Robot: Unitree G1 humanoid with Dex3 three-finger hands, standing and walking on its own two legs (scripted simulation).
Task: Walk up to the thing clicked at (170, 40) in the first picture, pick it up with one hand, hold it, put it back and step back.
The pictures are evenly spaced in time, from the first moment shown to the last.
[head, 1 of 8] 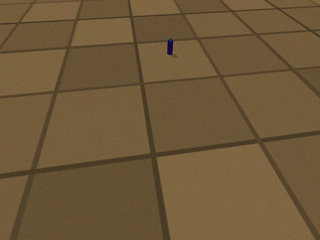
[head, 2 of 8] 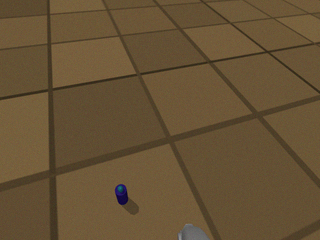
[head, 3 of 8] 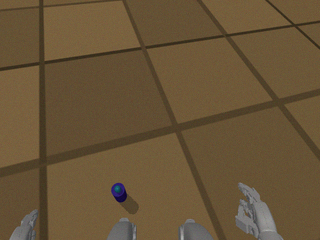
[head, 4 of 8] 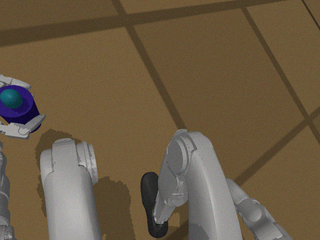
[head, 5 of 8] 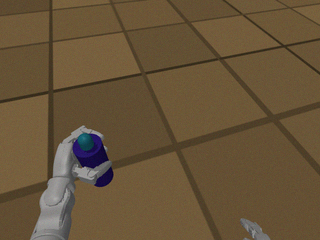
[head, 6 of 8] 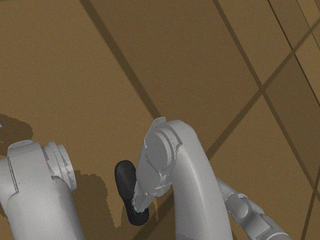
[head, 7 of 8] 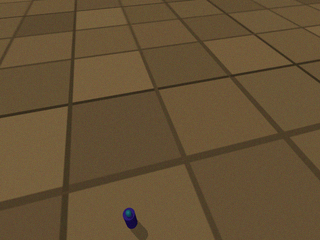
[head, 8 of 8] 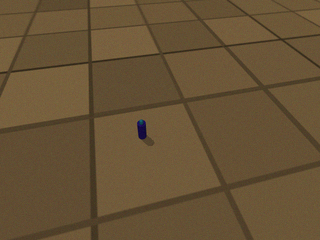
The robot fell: no
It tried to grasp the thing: yes
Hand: left
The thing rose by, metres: 0.67
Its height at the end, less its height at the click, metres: +0.00
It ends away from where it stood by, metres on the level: 0.01
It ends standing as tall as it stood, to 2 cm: yes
